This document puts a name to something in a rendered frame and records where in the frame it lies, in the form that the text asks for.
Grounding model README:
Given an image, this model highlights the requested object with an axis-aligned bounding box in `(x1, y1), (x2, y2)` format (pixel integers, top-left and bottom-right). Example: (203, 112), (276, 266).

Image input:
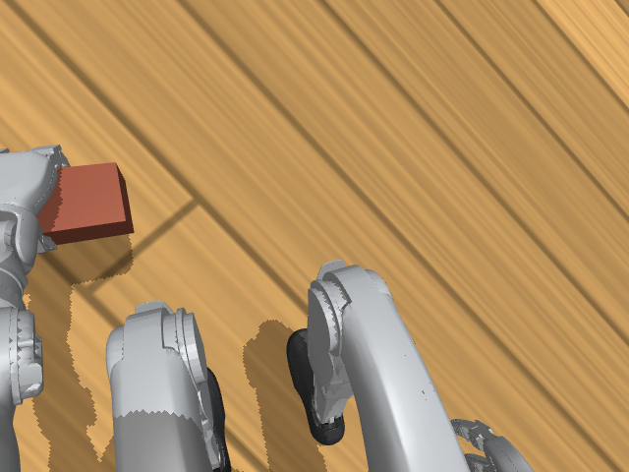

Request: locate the left robot hand
(0, 145), (71, 254)

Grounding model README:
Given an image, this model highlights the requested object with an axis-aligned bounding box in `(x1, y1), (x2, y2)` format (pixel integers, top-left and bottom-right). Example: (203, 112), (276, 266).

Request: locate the left robot foot
(207, 367), (231, 472)

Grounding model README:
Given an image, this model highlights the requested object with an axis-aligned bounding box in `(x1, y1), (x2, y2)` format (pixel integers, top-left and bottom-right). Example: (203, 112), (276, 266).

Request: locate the carton
(37, 162), (135, 245)

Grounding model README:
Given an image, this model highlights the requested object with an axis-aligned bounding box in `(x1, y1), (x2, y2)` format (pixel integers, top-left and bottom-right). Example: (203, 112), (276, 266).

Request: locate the right robot foot
(287, 328), (345, 445)

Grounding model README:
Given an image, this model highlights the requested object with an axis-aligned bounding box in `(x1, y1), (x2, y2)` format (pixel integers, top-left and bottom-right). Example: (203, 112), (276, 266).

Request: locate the left robot arm
(0, 204), (43, 472)

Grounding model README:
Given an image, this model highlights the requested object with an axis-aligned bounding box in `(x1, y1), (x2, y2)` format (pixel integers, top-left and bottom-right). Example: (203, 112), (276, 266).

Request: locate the right robot hand
(450, 419), (534, 472)

